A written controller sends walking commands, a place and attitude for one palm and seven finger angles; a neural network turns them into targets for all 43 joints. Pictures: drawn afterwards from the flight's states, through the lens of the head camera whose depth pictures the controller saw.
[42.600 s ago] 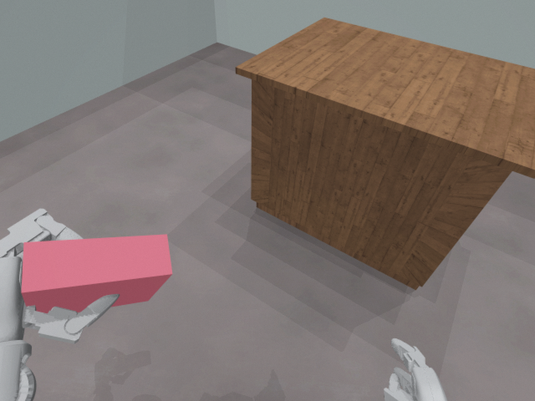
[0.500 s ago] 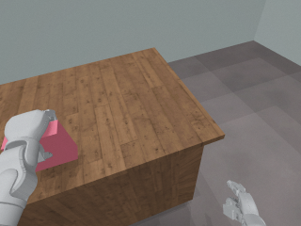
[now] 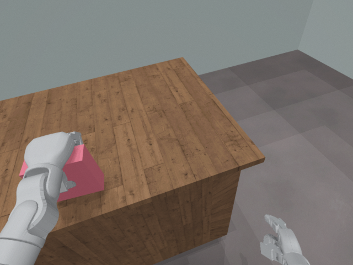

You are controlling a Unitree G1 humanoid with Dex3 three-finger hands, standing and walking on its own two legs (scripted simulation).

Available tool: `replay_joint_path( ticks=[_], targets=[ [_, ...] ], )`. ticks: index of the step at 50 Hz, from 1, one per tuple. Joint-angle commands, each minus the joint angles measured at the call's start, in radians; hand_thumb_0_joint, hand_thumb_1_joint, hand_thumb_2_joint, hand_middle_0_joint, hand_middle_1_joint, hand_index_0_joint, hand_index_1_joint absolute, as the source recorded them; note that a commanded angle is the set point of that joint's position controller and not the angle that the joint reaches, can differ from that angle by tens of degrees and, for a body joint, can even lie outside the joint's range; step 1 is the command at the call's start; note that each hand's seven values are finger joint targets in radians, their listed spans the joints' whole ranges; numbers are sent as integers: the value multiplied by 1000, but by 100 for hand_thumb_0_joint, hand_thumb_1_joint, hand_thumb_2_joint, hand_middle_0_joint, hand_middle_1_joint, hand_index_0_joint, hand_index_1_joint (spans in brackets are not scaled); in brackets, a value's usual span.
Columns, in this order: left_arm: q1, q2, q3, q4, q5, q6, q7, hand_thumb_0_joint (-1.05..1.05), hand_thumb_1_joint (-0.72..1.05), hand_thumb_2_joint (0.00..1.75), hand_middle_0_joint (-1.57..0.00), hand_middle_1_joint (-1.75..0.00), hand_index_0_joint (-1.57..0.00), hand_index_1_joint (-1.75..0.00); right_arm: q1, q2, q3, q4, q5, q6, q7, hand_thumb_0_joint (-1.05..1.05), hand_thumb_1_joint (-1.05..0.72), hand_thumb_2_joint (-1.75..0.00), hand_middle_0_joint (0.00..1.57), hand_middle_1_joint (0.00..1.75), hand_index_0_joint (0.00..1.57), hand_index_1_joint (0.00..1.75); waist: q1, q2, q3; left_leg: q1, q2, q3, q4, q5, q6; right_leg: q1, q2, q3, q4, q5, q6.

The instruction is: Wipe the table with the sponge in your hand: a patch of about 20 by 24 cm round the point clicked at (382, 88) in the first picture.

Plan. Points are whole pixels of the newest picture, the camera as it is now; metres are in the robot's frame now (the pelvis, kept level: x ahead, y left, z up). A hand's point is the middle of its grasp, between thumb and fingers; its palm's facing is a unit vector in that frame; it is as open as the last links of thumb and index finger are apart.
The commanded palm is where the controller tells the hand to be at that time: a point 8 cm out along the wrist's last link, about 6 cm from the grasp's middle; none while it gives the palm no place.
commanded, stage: lower the sponge onto the table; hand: left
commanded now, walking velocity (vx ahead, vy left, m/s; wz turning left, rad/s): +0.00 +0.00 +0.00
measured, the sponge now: (71, 180) +0.27 +0.31 +0.06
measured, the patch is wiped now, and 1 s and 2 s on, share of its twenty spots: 0.00 0.15 0.20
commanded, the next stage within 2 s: wipe forward along the first lane in 0.72 s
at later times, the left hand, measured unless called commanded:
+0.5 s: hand (63, 174) +0.26 +0.31 +0.09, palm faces -0.05 -0.04 -1.00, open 9.0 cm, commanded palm +0.24 +0.31 +0.16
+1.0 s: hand (63, 166) +0.28 +0.32 +0.08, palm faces -0.05 -0.04 -1.00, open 9.0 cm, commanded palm +0.27 +0.33 +0.14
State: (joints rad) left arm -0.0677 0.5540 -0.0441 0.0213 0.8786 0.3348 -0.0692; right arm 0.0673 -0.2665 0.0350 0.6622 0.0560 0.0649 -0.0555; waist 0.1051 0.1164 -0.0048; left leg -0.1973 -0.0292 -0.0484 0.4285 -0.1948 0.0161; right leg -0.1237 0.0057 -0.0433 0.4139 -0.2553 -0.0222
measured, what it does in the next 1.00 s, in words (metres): stands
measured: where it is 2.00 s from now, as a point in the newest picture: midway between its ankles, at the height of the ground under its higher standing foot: outside the picture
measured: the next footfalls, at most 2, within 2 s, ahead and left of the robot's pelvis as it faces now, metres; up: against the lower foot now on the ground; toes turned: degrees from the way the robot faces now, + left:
none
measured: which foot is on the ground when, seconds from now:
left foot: down 0.00-1.00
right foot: down 0.00-1.00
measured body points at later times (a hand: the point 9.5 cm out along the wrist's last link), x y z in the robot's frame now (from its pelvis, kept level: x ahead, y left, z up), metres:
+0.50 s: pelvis +0.00 -0.02 +0.00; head +0.00 -0.06 +0.45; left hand +0.26 +0.31 +0.14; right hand +0.22 -0.25 -0.10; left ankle +0.02 +0.11 -0.74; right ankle -0.02 -0.11 -0.74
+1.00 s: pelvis +0.01 -0.01 +0.00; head +0.01 -0.05 +0.44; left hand +0.28 +0.32 +0.14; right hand +0.20 -0.25 -0.11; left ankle +0.02 +0.11 -0.74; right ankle -0.02 -0.11 -0.74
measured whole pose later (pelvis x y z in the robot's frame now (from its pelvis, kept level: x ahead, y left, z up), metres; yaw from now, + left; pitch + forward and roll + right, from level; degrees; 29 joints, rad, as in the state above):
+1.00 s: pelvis +0.01 -0.01 +0.00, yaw +0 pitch +1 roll +0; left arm -0.11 0.57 0.03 0.23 0.89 0.23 -0.01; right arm 0.12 -0.29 0.00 0.69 0.06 0.07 -0.07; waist 0.09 0.10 -0.03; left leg -0.27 -0.01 -0.05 0.49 -0.23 0.00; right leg -0.19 0.02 -0.05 0.46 -0.28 -0.04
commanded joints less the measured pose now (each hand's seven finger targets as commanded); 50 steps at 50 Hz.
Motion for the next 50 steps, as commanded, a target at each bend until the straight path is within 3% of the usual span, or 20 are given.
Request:
replay_joint_path(
  ticks=[1,5,6,10,11,14,20,23,25,26,30,33,35,36,38,40,43,45,46,50],
  targets=[
    [-331,274,175,-168,39,-17,74,0,10,130,-120,-160,-120,-160,-184,-94,-29,-167,0,-54,-11,0,-90,-90,20,30,20,30,1,-43,-203,95,-22,1,-50,171,33,17,39,13,-51,145,-49],
    [-328,319,216,-166,47,-13,93,0,10,130,-120,-160,-120,-160,-201,-100,-28,-170,3,-51,-6,0,-90,-90,20,30,20,30,19,10,-212,98,-25,-2,-55,172,31,22,45,44,-56,145,-59],
    [-301,252,168,-150,37,-8,96,0,10,130,-120,-160,-120,-160,-181,-94,-36,-169,-1,-55,-6,0,-90,-90,20,30,20,30,8,-8,-226,96,-25,11,-43,184,33,33,36,16,-48,164,-49],
    [-268,297,200,-132,34,6,84,0,10,130,-120,-160,-120,-160,-200,-107,-32,-170,5,-48,-3,0,-90,-90,20,30,20,30,12,-19,-210,83,-30,9,-37,182,35,32,40,50,-53,189,-52],
    [-241,253,171,-118,25,5,82,0,10,130,-120,-160,-120,-160,-175,-105,-43,-166,1,-51,-4,0,-90,-90,20,30,20,30,1,-47,-222,80,-29,20,-25,191,38,42,32,27,-44,212,-42],
    [-205,289,203,-119,19,-7,69,0,10,130,-120,-160,-120,-160,-158,-114,-50,-163,0,-45,-5,0,-90,-90,20,30,20,30,0,-84,-216,73,-30,19,-14,202,42,48,29,34,-43,254,-34],
    [-249,349,248,-153,19,-74,78,0,10,130,-120,-160,-120,-160,-175,-108,-39,-167,4,-58,-20,0,-90,-90,20,30,20,30,-4,-32,-179,84,-37,16,-5,181,49,6,38,70,-56,226,-43],
    [-259,307,217,-113,20,-105,93,0,10,130,-120,-160,-120,-160,-127,-113,-56,-148,0,-62,-26,0,-90,-90,20,30,20,30,-24,-25,-185,73,-36,24,2,179,45,-2,32,38,-52,227,-34],
    [-276,340,247,-126,20,-117,105,0,10,130,-120,-160,-120,-160,-155,-109,-48,-153,5,-70,-27,0,-90,-90,20,30,20,30,-11,1,-187,88,-39,20,2,176,47,-10,38,66,-56,215,-44],
    [-251,304,224,-96,21,-117,111,0,10,130,-120,-160,-120,-160,-129,-109,-59,-145,-1,-71,-30,0,-90,-90,20,30,20,30,-18,-11,-197,80,-36,29,11,182,47,-6,33,43,-46,223,-38],
    [-266,349,262,-49,19,-112,125,0,10,130,-120,-160,-120,-160,-144,-118,-56,-142,5,-66,-30,0,-90,-90,20,30,20,30,-9,-30,-194,58,-39,24,3,165,44,-4,36,61,-48,210,-41],
    [-270,306,221,-2,18,-104,125,0,10,130,-120,-160,-120,-160,-114,-123,-65,-134,3,-59,-29,0,-90,-90,20,30,20,30,-24,-58,-210,41,-34,35,11,170,44,5,28,40,-36,244,-29],
    [-225,379,293,5,16,-101,128,0,10,130,-120,-160,-120,-160,-141,-126,-59,-141,4,-56,-29,0,-90,-90,20,30,20,30,5,-58,-228,37,-39,27,15,180,45,26,32,68,-30,253,-38],
    [-234,317,238,20,15,-98,125,0,10,130,-120,-160,-120,-160,-120,-121,-62,-139,2,-54,-29,0,-90,-90,20,30,20,30,-16,-69,-229,30,-37,37,21,186,46,23,27,41,-22,271,-30],
    [-200,300,230,27,19,-97,118,0,10,130,-120,-160,-120,-160,-110,-126,-68,-138,3,-49,-22,0,-90,-90,20,30,20,30,-16,-75,-222,25,-33,33,25,200,45,14,29,36,-19,289,-28],
    [-186,321,252,28,10,-96,113,0,10,130,-120,-160,-120,-160,-130,-125,-60,-148,8,-49,-20,0,-90,-90,20,30,20,30,-6,-76,-213,23,-34,29,24,189,47,9,32,54,-22,277,-34],
    [-220,284,204,39,22,-94,106,0,10,130,-120,-160,-120,-160,-104,-129,-67,-139,7,-41,-20,0,-90,-90,20,30,20,30,-31,-69,-185,11,-32,31,26,173,46,-25,31,31,-23,255,-28],
    [-271,336,238,72,31,-94,108,0,10,130,-120,-160,-120,-160,-115,-132,-59,-136,12,-42,-24,0,-90,-90,20,30,20,30,-28,-83,-159,3,-31,25,20,140,47,-52,38,45,-32,199,-34],
    [-306,298,197,88,41,-97,108,0,10,130,-120,-160,-120,-160,-94,-133,-64,-129,7,-43,-27,0,-90,-90,20,30,20,30,-44,-79,-163,2,-32,30,23,137,48,-60,35,27,-23,198,-30],
    [-339,308,202,133,54,-102,105,0,10,130,-120,-160,-120,-160,-95,-134,-62,-126,13,-39,-28,0,-90,-90,20,30,20,30,-34,-89,-166,3,-32,21,19,123,47,-81,40,35,-28,170,-38]
  ],
)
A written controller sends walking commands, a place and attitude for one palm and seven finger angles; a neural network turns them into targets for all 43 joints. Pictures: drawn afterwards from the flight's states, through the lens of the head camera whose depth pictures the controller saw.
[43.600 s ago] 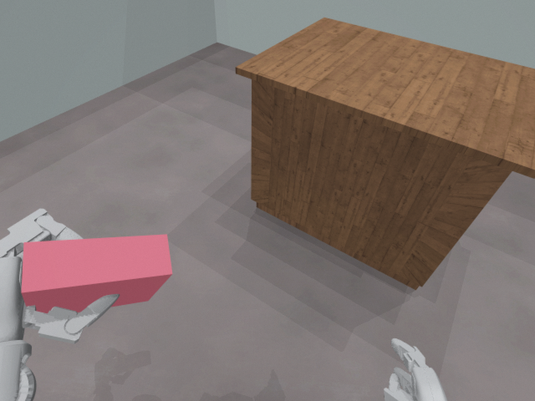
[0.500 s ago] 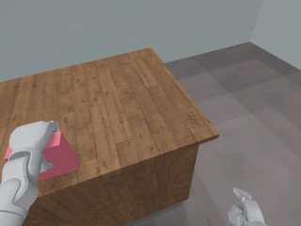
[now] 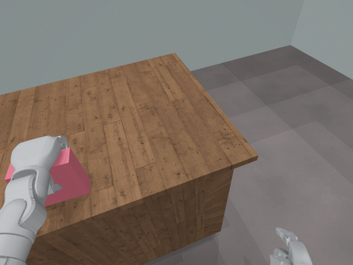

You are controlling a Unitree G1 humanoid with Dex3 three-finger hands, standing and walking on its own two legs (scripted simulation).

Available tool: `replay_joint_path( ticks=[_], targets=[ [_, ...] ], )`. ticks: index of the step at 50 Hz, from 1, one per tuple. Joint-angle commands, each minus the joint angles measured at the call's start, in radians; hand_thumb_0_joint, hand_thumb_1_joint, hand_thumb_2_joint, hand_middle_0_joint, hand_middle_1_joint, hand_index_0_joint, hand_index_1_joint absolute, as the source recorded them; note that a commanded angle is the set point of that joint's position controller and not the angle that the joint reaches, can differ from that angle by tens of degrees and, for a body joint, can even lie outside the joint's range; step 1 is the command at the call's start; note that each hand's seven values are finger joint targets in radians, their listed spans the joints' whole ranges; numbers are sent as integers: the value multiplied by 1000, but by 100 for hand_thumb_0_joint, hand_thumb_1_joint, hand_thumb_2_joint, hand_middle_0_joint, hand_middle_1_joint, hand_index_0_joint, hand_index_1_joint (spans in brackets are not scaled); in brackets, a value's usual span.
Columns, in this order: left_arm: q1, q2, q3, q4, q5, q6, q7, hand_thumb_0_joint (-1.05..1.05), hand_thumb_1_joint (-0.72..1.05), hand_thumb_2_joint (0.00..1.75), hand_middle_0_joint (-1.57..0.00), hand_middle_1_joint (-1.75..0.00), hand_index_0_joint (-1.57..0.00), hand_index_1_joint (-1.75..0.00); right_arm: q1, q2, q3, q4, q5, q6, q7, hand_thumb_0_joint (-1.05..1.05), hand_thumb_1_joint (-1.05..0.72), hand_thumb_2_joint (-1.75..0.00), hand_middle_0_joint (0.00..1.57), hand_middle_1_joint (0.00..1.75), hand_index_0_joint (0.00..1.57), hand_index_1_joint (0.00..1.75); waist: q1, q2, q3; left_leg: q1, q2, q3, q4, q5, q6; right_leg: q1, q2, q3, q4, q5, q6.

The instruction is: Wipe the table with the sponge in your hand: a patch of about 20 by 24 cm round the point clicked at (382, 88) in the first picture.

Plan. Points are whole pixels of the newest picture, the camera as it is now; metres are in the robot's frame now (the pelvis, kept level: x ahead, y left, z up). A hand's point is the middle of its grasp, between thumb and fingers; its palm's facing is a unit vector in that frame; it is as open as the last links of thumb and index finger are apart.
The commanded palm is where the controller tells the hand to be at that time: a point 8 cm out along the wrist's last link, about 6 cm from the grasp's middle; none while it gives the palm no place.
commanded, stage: wipe forward along the first lane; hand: left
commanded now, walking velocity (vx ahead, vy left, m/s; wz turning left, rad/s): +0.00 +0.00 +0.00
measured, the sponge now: (57, 184) +0.27 +0.34 +0.03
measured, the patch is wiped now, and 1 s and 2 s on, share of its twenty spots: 0.15 0.20 0.30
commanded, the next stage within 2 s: slide across to the middle lane in 1.44 s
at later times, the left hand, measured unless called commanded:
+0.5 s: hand (53, 155) +0.31 +0.35 +0.08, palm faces -0.12 +0.00 -0.99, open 9.1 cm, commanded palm +0.31 +0.36 +0.12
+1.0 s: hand (52, 142) +0.35 +0.38 +0.08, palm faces -0.15 +0.03 -0.99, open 9.2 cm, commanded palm +0.36 +0.38 +0.12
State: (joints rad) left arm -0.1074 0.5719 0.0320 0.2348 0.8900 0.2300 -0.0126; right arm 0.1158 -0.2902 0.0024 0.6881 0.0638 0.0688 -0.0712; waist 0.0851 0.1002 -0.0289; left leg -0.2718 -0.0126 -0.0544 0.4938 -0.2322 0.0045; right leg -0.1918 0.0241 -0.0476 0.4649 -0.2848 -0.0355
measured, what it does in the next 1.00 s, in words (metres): stands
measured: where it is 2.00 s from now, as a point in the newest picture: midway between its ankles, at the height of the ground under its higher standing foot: outside the picture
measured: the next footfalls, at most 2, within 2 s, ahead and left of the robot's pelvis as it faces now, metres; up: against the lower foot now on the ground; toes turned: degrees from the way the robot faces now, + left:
none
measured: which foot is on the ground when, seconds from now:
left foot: down 0.00-1.00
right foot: down 0.00-1.00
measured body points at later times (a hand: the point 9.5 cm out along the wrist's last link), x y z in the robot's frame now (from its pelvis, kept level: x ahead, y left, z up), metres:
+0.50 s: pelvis -0.01 +0.00 +0.00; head +0.00 -0.03 +0.44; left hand +0.32 +0.35 +0.14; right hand +0.14 -0.26 -0.13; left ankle +0.02 +0.12 -0.74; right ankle -0.02 -0.10 -0.74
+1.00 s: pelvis -0.02 -0.01 -0.01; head +0.02 -0.03 +0.43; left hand +0.36 +0.37 +0.14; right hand +0.07 -0.28 -0.15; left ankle +0.02 +0.12 -0.74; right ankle -0.02 -0.10 -0.74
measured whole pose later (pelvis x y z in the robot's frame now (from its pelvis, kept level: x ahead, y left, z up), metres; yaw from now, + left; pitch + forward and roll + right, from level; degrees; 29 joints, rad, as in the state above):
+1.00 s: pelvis -0.02 -0.01 -0.01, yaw -1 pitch +9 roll -1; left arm -0.61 0.74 0.11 0.97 1.01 -0.02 0.05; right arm 0.26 -0.31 -0.01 0.74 0.08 0.09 -0.05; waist 0.00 0.08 -0.08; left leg -0.53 0.02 -0.07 0.63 -0.25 0.02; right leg -0.45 0.06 -0.06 0.58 -0.29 -0.05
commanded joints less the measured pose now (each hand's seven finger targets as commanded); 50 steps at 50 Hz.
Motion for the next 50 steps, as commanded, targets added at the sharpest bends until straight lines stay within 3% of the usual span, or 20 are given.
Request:
replay_joint_path(
  ticks=[1,5,7,10,11,13,15,19,20,23,26,30,31,33,35,36,40,44,45,50],
  targets=[
    [-297,250,94,-67,43,-1,50,0,10,130,-120,-160,-120,-160,-122,-111,-37,-150,2,-44,-12,0,-90,-90,20,30,20,30,-25,-82,-163,81,-49,33,-38,169,59,-7,18,26,-69,214,-19],
    [-308,294,130,1,42,-9,50,0,10,130,-120,-160,-120,-160,-117,-119,-36,-145,6,-34,-11,0,-90,-90,20,30,20,30,-15,-105,-167,58,-47,28,-40,144,58,-10,21,38,-74,195,-21],
    [-323,260,95,31,47,-14,50,0,10,130,-120,-160,-120,-160,-95,-118,-41,-140,4,-31,-11,0,-90,-90,20,30,20,30,-26,-110,-167,54,-49,33,-32,139,58,-19,18,24,-70,196,-15],
    [-396,319,126,86,63,-29,51,0,10,130,-120,-160,-120,-160,-92,-124,-35,-132,7,-28,-13,0,-90,-90,20,30,20,30,-29,-101,-146,32,-47,28,-34,110,58,-49,22,36,-73,155,-22],
    [-420,266,74,107,67,-31,50,0,10,130,-120,-160,-120,-160,-75,-122,-37,-127,5,-28,-14,0,-90,-90,20,30,20,30,-45,-113,-152,31,-50,33,-30,102,59,-56,19,23,-67,150,-15],
    [-449,264,62,128,75,-39,51,0,10,130,-120,-160,-120,-160,-64,-125,-40,-124,6,-25,-11,0,-90,-90,20,30,20,30,-48,-84,-147,26,-49,32,-29,80,57,-77,19,22,-70,126,-16],
    [-463,314,106,169,79,-53,52,0,10,130,-120,-160,-120,-160,-60,-129,-37,-122,8,-26,-12,0,-90,-90,20,30,20,30,-37,-97,-156,17,-47,27,-27,77,60,-78,22,35,-70,120,-23],
    [-470,303,92,240,82,-76,53,0,10,130,-120,-160,-120,-160,-21,-134,-46,-113,6,-18,-8,0,-90,-90,20,30,20,30,-47,-131,-180,-13,-48,34,-8,78,60,-69,18,30,-57,147,-13],
    [-465,352,138,250,84,-88,55,0,10,130,-120,-160,-120,-160,-30,-137,-45,-117,8,-18,-8,0,-90,-90,20,30,20,30,-36,-120,-181,-22,-47,32,-6,84,62,-66,21,43,-57,151,-19],
    [-493,304,89,283,86,-106,61,0,10,130,-120,-160,-120,-160,-2,-137,-50,-112,9,-15,-4,0,-90,-90,20,30,20,30,-55,-116,-172,-37,-46,38,4,70,62,-91,18,33,-50,147,-12],
    [-554,322,86,363,93,-124,68,0,10,130,-120,-160,-120,-160,19,-140,-48,-102,11,-14,-6,0,-90,-90,20,30,20,30,-72,-131,-134,-73,-46,39,6,14,66,-128,18,38,-54,82,-8],
    [-617,389,126,402,107,-159,81,0,10,130,-120,-160,-120,-160,36,-149,-53,-97,14,-15,-2,0,-90,-90,20,30,20,30,-58,-106,-182,-96,-47,31,15,19,64,-133,19,43,-39,85,-17],
    [-628,344,88,421,115,-168,85,0,10,130,-120,-160,-120,-160,57,-143,-57,-89,12,-14,-3,0,-90,-90,20,30,20,30,-78,-109,-180,-86,-44,39,30,17,69,-146,17,41,-30,88,-10],
    [-630,340,88,454,114,-179,93,0,10,130,-120,-160,-120,-160,74,-146,-61,-84,10,-14,0,0,-90,-90,20,30,20,30,-84,-137,-193,-102,-42,40,42,12,69,-148,18,42,-29,97,-7],
    [-641,400,138,482,111,-194,101,0,10,130,-120,-160,-120,-160,79,-151,-60,-79,13,-9,1,0,-90,-90,20,30,20,30,-71,-131,-212,-123,-40,35,40,16,69,-134,17,52,-27,105,-12],
    [-667,368,105,492,105,-200,105,0,10,130,-120,-160,-120,-160,90,-149,-62,-76,13,-10,1,0,-90,-90,20,30,20,30,-91,-147,-219,-120,-41,40,52,18,73,-133,15,50,-21,120,-4],
    [-727,430,133,536,112,-217,115,0,10,130,-120,-160,-120,-160,98,-157,-59,-67,17,-9,6,0,-90,-90,20,30,20,30,-89,-114,-212,-153,-39,34,51,5,72,-150,15,56,-20,108,-9],
    [-773,444,114,598,130,-221,123,0,10,130,-120,-160,-120,-160,129,-159,-59,-56,18,-7,8,0,-90,-90,20,30,20,30,-111,-123,-206,-181,-38,39,65,-32,75,-162,15,61,-23,74,-1],
    [-789,490,149,606,132,-227,122,0,10,130,-120,-160,-120,-160,132,-164,-59,-51,18,-8,6,0,-90,-90,20,30,20,30,-106,-114,-216,-183,-35,35,64,-18,76,-157,17,68,-21,88,-7],
    [-824,519,150,648,143,-242,117,0,10,130,-120,-160,-120,-160,156,-168,-58,-46,18,-3,9,0,-90,-90,20,30,20,30,-113,-90,-253,-196,-34,33,81,10,77,-149,18,73,-9,136,-9]
  ],
)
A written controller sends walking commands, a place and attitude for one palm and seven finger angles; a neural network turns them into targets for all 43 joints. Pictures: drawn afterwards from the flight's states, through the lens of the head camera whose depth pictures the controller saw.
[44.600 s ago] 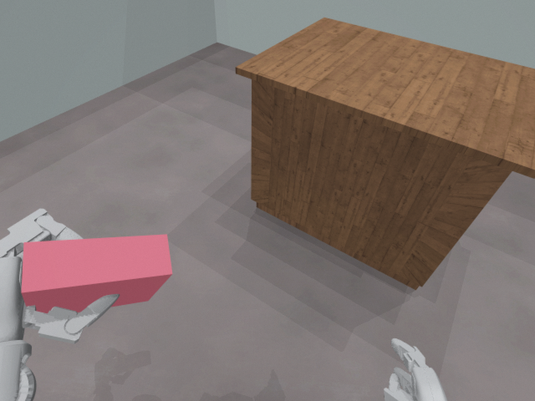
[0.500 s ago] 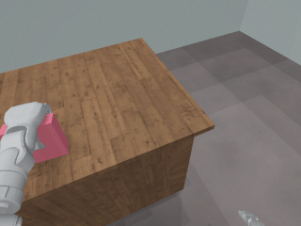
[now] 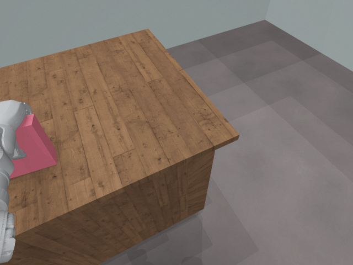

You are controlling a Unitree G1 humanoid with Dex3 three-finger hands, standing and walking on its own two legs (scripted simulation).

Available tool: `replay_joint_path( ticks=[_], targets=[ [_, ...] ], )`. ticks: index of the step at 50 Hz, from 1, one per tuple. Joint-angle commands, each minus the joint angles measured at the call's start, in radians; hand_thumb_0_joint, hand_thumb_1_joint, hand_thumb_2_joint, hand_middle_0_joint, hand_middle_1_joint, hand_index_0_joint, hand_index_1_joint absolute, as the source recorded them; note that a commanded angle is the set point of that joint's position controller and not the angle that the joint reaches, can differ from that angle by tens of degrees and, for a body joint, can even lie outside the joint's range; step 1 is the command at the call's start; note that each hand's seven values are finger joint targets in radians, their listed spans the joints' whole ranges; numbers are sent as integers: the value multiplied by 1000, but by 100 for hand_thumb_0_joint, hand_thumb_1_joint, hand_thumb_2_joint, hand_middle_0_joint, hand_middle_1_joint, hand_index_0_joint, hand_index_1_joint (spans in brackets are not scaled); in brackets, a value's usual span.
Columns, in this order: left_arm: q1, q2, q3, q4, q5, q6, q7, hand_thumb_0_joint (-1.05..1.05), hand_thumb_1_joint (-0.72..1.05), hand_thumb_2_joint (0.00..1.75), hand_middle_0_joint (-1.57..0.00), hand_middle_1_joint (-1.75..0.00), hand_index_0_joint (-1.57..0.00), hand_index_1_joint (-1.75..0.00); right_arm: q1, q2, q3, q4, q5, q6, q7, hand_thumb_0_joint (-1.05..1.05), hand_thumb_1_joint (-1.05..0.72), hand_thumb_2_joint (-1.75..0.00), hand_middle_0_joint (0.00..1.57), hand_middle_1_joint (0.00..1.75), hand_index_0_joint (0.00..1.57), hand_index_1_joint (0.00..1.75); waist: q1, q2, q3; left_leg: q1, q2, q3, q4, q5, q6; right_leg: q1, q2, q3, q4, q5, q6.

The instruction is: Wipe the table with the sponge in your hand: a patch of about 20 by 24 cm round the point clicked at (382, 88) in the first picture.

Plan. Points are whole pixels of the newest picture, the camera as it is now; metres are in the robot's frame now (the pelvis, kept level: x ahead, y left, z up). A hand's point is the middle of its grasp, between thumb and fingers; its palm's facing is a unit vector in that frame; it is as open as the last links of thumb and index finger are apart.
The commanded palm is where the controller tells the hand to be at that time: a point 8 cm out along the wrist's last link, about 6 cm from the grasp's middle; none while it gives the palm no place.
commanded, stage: wipe forward along the first lane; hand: left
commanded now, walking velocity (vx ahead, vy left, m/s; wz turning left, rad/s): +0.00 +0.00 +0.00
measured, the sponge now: (21, 154) +0.35 +0.40 +0.05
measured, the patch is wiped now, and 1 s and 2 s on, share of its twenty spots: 0.20 0.30 0.50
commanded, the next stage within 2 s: slide across to the middle lane in 0.44 s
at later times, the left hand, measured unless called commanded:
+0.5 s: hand (11, 117) +0.42 +0.43 +0.10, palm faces -0.19 +0.02 -0.98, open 9.1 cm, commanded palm +0.43 +0.43 +0.13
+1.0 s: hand (22, 110) +0.45 +0.41 +0.10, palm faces -0.09 +0.02 -1.00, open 9.1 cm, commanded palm +0.44 +0.38 +0.15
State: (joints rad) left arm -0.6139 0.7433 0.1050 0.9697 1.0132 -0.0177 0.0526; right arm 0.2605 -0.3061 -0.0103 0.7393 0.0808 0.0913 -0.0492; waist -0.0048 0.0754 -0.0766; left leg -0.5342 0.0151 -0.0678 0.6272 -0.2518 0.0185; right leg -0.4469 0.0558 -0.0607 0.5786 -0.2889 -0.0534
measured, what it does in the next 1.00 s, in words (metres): shifts its weight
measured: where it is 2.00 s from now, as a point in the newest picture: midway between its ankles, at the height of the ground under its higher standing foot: outside the picture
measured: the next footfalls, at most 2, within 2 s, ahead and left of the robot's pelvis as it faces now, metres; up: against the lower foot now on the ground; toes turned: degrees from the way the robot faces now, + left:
none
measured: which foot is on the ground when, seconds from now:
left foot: down 0.00-1.00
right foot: down 0.00-1.00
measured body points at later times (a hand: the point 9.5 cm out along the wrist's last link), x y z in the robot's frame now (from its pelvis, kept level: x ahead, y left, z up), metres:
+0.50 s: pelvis +0.02 +0.02 +0.00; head +0.09 +0.02 +0.44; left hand +0.43 +0.42 +0.15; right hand +0.06 -0.27 -0.13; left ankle +0.04 +0.13 -0.73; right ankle +0.00 -0.09 -0.73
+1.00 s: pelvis +0.04 +0.06 +0.01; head +0.09 +0.05 +0.45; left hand +0.45 +0.40 +0.15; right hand +0.14 -0.20 -0.13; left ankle +0.04 +0.13 -0.73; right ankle +0.00 -0.09 -0.72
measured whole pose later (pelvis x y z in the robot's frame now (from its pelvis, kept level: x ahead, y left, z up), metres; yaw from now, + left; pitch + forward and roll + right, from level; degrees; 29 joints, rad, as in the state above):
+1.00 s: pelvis +0.04 +0.06 +0.01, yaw +1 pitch +11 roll -2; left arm -0.76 0.65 -0.06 0.95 0.98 0.10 0.10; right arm 0.24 -0.27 -0.02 0.75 0.07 0.10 -0.02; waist 0.01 0.06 -0.09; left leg -0.50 -0.05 -0.05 0.59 -0.28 0.06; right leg -0.38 0.00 -0.04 0.49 -0.30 -0.01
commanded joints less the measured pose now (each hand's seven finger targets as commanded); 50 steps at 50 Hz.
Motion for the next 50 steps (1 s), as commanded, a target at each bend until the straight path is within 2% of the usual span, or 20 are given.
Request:
replay_joint_path(
  ticks=[1,5,8,10,11,13,15,20,23,26,30,34,36,39,44,45,46,47,49,50],
  targets=[
    [-336,329,52,-78,22,1,52,0,10,130,-120,-160,-120,-160,26,-151,-46,-93,0,-27,-12,0,-90,-90,20,30,20,30,-34,-45,-209,74,-62,48,-47,32,63,98,-14,81,-115,143,11],
    [-370,378,75,-58,34,-9,47,0,10,130,-120,-160,-120,-160,37,-157,-45,-90,0,-25,-12,0,-90,-90,20,30,20,30,-31,-29,-223,67,-56,45,-44,46,63,95,-11,85,-114,156,5],
    [-355,375,71,-25,40,-15,51,0,10,130,-120,-160,-120,-160,58,-158,-50,-85,-2,-20,-10,0,-90,-90,20,30,20,30,-41,-53,-231,55,-57,52,-27,50,64,99,-11,88,-114,177,12],
    [-364,437,119,-24,41,-26,51,0,10,130,-120,-160,-120,-160,62,-164,-51,-84,-3,-17,-11,0,-90,-90,20,30,20,30,-30,-35,-255,52,-56,51,-25,80,64,117,-10,94,-108,213,6],
    [-373,421,99,-8,41,-26,52,0,10,130,-120,-160,-120,-160,77,-163,-51,-83,-2,-14,-11,0,-90,-90,20,30,20,30,-44,-67,-255,44,-58,53,-21,76,65,121,-9,88,-103,218,13],
    [-380,432,101,8,44,-26,53,0,10,130,-120,-160,-120,-160,81,-166,-50,-81,-1,-12,-8,0,-90,-90,20,30,20,30,-49,-65,-240,26,-57,55,-17,68,64,113,-10,88,-105,217,15],
    [-410,454,114,-4,50,-32,50,0,10,130,-120,-160,-120,-160,81,-169,-50,-79,-2,-10,-7,0,-90,-90,20,30,20,30,-41,-27,-258,48,-54,50,-22,97,63,102,-6,84,-98,227,6],
    [-460,406,54,1,67,-23,38,0,10,130,-120,-160,-120,-160,95,-167,-51,-75,-2,-8,-7,0,-90,-90,20,30,20,30,-59,10,-259,94,-47,44,-24,114,61,54,0,70,-99,204,2],
    [-451,451,84,42,68,-19,37,0,10,130,-120,-160,-120,-160,122,-176,-53,-68,-4,-1,-10,0,-90,-90,20,30,20,30,-65,-51,-271,73,-51,46,-14,116,64,71,3,71,-102,219,9],
    [-470,467,99,39,68,-39,31,0,10,130,-120,-160,-120,-160,140,-176,-55,-67,-7,1,-10,0,-90,-90,20,30,20,30,-60,-12,-298,100,-49,40,-13,165,61,60,7,61,-83,243,1],
    [-456,321,22,-56,51,-61,28,0,10,130,-120,-160,-120,-160,126,-157,-67,-82,-10,3,0,0,-90,-90,20,30,20,30,-49,46,-354,223,-32,24,-14,282,49,29,15,40,-77,277,-12],
    [-433,290,37,-105,9,-53,53,0,10,130,-120,-160,-120,-160,121,-154,-77,-77,-9,12,5,0,-90,-90,20,30,20,30,-47,9,-347,269,-25,11,-22,304,46,24,20,29,-93,258,-9],
    [-463,249,26,-174,-30,-59,69,0,10,130,-120,-160,-120,-160,109,-150,-81,-73,-8,3,6,0,-90,-90,20,30,20,30,-43,46,-367,341,-17,-8,-34,358,38,8,19,20,-90,258,-11],
    [-449,151,-37,-175,-51,-24,83,0,10,130,-120,-160,-120,-160,83,-143,-79,-65,-6,-1,13,0,-90,-90,20,30,20,30,-49,27,-309,359,-10,-29,-57,336,26,-25,18,8,-105,211,-9],
    [-532,93,-109,-185,-40,66,78,0,10,130,-120,-160,-120,-160,44,-140,-66,-57,-5,-3,16,0,-90,-90,20,30,20,30,-61,28,-265,377,-12,-51,-97,284,12,-22,9,7,-122,178,-12],
    [-542,95,-95,-196,-50,73,74,0,10,130,-120,-160,-120,-160,30,-138,-62,-56,-4,-6,13,0,-90,-90,20,30,20,30,-50,43,-267,391,-9,-59,-111,297,5,-20,8,8,-124,181,-18],
    [-550,38,-149,-192,-50,84,70,0,10,130,-120,-160,-120,-160,29,-134,-62,-57,-5,-8,14,0,-90,-90,20,30,20,30,-62,36,-260,404,-12,-65,-106,304,3,-26,6,6,-121,180,-14],
    [-551,57,-128,-190,-48,93,70,0,10,130,-120,-160,-120,-160,35,-138,-63,-53,-9,-8,15,0,-90,-90,20,30,20,30,-56,32,-282,415,-10,-64,-106,305,2,-17,5,6,-123,183,-14],
    [-575,7,-177,-201,-44,111,62,0,10,130,-120,-160,-120,-160,20,-129,-58,-62,-8,-7,15,0,-90,-90,20,30,20,30,-64,34,-284,428,-14,-68,-106,307,-3,-17,2,6,-126,183,-13],
    [-575,22,-149,-207,-44,113,57,0,10,130,-120,-160,-120,-160,12,-129,-55,-61,-10,-10,13,0,-90,-90,20,30,20,30,-51,40,-297,443,-8,-72,-110,340,-7,-15,2,7,-125,193,-20]
  ],
)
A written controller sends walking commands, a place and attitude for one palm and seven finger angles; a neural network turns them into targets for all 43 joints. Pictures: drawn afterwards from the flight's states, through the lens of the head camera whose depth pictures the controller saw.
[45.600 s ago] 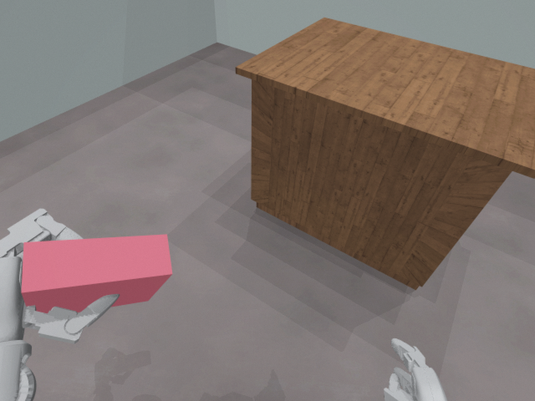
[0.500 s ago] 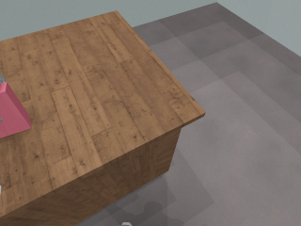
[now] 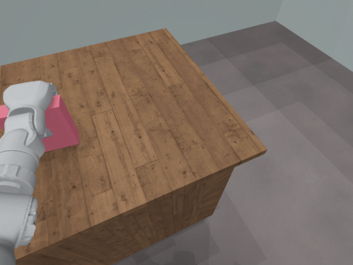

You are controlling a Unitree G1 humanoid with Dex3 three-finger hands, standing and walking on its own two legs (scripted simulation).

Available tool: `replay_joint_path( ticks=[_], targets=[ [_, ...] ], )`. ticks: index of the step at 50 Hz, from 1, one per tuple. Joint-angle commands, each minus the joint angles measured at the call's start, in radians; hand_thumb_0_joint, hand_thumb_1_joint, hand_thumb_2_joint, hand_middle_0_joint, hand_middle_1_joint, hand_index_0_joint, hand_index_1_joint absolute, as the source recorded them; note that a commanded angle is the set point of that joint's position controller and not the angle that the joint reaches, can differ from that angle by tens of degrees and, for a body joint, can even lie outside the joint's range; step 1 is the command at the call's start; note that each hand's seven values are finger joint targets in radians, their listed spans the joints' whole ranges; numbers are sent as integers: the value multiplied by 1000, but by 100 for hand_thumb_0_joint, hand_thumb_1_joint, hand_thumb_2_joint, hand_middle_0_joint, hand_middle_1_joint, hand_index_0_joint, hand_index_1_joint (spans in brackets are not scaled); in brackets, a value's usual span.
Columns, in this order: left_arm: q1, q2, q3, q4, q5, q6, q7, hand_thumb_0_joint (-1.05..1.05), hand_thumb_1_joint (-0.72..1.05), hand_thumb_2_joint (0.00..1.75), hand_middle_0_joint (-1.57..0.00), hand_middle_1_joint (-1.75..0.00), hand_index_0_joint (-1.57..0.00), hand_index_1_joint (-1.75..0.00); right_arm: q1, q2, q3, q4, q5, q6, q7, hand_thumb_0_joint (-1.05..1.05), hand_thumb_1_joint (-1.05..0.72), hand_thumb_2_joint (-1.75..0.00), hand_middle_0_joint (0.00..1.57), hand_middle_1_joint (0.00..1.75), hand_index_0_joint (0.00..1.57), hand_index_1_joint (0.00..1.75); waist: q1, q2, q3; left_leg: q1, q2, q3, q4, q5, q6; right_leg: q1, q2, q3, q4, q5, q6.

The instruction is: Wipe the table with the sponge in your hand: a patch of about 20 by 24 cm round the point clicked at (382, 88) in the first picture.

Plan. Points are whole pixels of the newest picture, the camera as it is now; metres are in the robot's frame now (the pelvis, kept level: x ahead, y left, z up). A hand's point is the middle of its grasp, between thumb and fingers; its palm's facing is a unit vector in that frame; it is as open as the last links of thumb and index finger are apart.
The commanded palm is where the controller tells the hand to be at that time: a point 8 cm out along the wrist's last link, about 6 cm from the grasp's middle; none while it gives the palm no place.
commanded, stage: slide across to the middle lane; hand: left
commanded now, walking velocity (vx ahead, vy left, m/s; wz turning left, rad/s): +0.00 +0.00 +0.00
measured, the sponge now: (46, 132) +0.40 +0.36 +0.04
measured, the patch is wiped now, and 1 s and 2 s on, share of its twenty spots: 0.30 0.50 0.75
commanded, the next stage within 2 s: wipe back along the middle lane in 0.18 s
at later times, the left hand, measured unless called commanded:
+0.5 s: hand (68, 109) +0.43 +0.29 +0.09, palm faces -0.10 +0.03 -0.99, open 9.1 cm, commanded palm +0.41 +0.27 +0.13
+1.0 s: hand (70, 125) +0.39 +0.27 +0.09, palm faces -0.03 +0.00 -1.00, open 9.0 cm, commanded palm +0.35 +0.26 +0.13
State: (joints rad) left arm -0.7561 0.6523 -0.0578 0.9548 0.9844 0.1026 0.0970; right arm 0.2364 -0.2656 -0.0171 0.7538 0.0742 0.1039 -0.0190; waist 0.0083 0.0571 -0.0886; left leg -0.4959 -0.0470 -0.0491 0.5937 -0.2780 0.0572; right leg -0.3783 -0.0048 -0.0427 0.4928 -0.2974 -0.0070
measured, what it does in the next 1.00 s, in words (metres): stands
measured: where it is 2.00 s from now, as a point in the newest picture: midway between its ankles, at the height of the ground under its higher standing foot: outside the picture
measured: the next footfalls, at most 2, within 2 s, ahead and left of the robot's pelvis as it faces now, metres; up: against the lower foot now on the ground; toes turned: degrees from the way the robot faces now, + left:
none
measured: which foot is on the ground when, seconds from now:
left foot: down 0.00-1.00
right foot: down 0.00-1.00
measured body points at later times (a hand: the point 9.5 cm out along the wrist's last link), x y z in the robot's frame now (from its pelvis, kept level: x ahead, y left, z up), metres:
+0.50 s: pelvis +0.01 -0.03 +0.00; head +0.06 -0.05 +0.45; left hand +0.43 +0.29 +0.15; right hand +0.07 -0.30 -0.14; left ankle +0.00 +0.08 -0.73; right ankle -0.04 -0.14 -0.73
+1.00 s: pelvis +0.02 -0.03 +0.01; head +0.03 -0.06 +0.46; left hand +0.38 +0.27 +0.15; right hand +0.18 -0.29 -0.11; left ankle +0.00 +0.08 -0.73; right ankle -0.04 -0.14 -0.73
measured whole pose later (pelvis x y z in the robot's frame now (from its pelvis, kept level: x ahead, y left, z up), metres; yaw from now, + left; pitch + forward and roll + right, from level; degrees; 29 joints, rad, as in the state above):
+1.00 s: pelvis +0.02 -0.03 +0.01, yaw -1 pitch +6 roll -1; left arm -0.43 0.53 -0.07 0.56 0.94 0.31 0.09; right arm 0.14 -0.31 -0.01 0.67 0.09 0.17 0.00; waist 0.02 0.08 -0.10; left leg -0.34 -0.01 -0.04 0.51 -0.28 0.02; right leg -0.24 0.02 -0.02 0.44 -0.30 -0.02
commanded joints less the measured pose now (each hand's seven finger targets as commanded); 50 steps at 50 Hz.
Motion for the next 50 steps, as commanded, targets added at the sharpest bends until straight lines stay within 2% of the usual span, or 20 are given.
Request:
replay_joint_path(
  ticks=[1,6,8,10,12,15,18,20,21,24,25,26,30,33,35,38,45,46,48,50],
  targets=[
    [-426,70,-30,-187,-7,2,9,0,10,130,-120,-160,-120,-160,41,-168,-49,-79,-5,-21,-15,0,-90,-90,20,30,20,30,-71,51,-288,416,53,-97,-70,393,-51,-87,62,-14,-33,203,-62],
    [-428,73,-4,-187,-7,39,18,0,10,130,-120,-160,-120,-160,23,-163,-45,-89,-12,-13,-12,0,-90,-90,20,30,20,30,-53,27,-319,410,42,-77,-68,416,-51,-35,60,-15,-39,230,-64],
    [-447,106,16,-173,6,55,25,0,10,130,-120,-160,-120,-160,17,-165,-39,-91,-12,-4,-12,0,-90,-90,20,30,20,30,-54,4,-303,371,35,-61,-68,403,-43,-10,57,-13,-43,245,-61],
    [-454,198,93,-139,24,72,42,0,10,130,-120,-160,-120,-160,10,-172,-31,-86,-15,1,-13,0,-90,-90,20,30,20,30,-35,3,-306,327,32,-48,-81,392,-38,24,58,-10,-41,263,-67],
    [-485,148,46,-113,28,89,46,0,10,130,-120,-160,-120,-160,22,-168,-33,-83,-15,3,-10,0,-90,-90,20,30,20,30,-57,-10,-298,332,33,-41,-74,396,-35,15,57,-17,-36,270,-59],
    [-412,183,84,-109,31,95,37,0,10,130,-120,-160,-120,-160,15,-171,-33,-94,-15,5,-5,0,-90,-90,20,30,20,30,-25,25,-341,328,29,-29,-74,435,-32,62,58,-7,-38,312,-67],
    [-379,95,4,-111,34,97,15,0,10,130,-120,-160,-120,-160,22,-166,-37,-103,-12,11,1,0,-90,-90,20,30,20,30,-52,-3,-314,320,28,-15,-62,416,-18,61,57,-7,-43,327,-56],
    [-303,128,55,-132,18,91,6,0,10,130,-120,-160,-120,-160,10,-169,-41,-108,-10,10,0,0,-90,-90,20,30,20,30,-25,2,-333,319,28,-13,-67,428,-12,95,58,4,-49,350,-62],
    [-291,100,24,-134,14,91,3,0,10,130,-120,-160,-120,-160,13,-169,-40,-112,-10,14,0,0,-90,-90,20,30,20,30,-38,-11,-326,316,25,-6,-63,424,-8,106,56,4,-45,365,-57],
    [-202,80,26,-179,-13,92,-4,0,10,130,-120,-160,-120,-160,4,-168,-44,-123,-4,15,3,0,-90,-90,20,30,20,30,-26,-36,-321,291,17,14,-62,414,3,159,53,12,-54,427,-51],
    [-150,118,75,-178,-23,94,-9,0,10,130,-120,-160,-120,-160,-10,-172,-44,-123,-2,18,2,0,-90,-90,20,30,20,30,-8,-43,-319,278,17,15,-66,427,5,182,52,19,-55,454,-55],
    [-158,81,27,-194,-22,96,-14,0,10,130,-120,-160,-120,-160,-9,-172,-41,-124,0,20,2,0,-90,-90,20,30,20,30,-26,-49,-301,274,13,23,-63,426,7,185,50,17,-50,476,-50],
    [-53,128,86,-210,-33,115,-23,0,10,130,-120,-160,-120,-160,-38,-180,-40,-131,7,27,3,0,-90,-90,20,30,20,30,-3,-74,-241,226,6,34,-82,385,13,217,45,29,-65,497,-50],
    [-9,78,41,-230,-33,130,-32,0,10,130,-120,-160,-120,-160,-45,-176,-41,-141,10,30,5,0,-90,-90,20,30,20,30,-13,-97,-213,224,1,45,-81,379,15,218,43,22,-64,516,-42],
    [32,107,78,-275,-44,132,-37,0,10,130,-120,-160,-120,-160,-70,-177,-39,-152,11,29,7,0,-90,-90,20,30,20,30,9,-67,-237,232,1,45,-82,399,16,243,41,35,-61,545,-48],
    [83,73,52,-315,-47,148,-40,0,10,130,-120,-160,-120,-160,-80,-173,-40,-168,13,32,9,0,-90,-90,20,30,20,30,1,-94,-232,238,-2,54,-77,408,16,258,39,29,-57,577,-40],
    [169,81,88,-454,-70,193,-39,0,10,130,-120,-160,-120,-160,-144,-167,-33,-204,17,35,10,0,-90,-90,20,30,20,30,27,-64,-221,266,3,43,-93,422,9,252,41,24,-59,540,-49],
    [161,25,37,-463,-72,203,-39,0,10,130,-120,-160,-120,-160,-143,-160,-33,-207,17,35,8,0,-90,-90,20,30,20,30,11,-78,-211,276,2,44,-93,416,10,240,42,15,-58,520,-43],
    [150,11,29,-478,-76,225,-37,0,10,130,-120,-160,-120,-160,-150,-159,-33,-209,17,34,6,0,-90,-90,20,30,20,30,7,-92,-184,281,5,41,-99,388,8,217,44,7,-70,486,-41],
    [147,56,64,-485,-77,242,-39,0,10,130,-120,-160,-120,-160,-172,-163,-24,-209,19,35,1,0,-90,-90,20,30,20,30,20,-84,-176,277,6,33,-112,372,5,213,45,12,-75,448,-49]
  ],
)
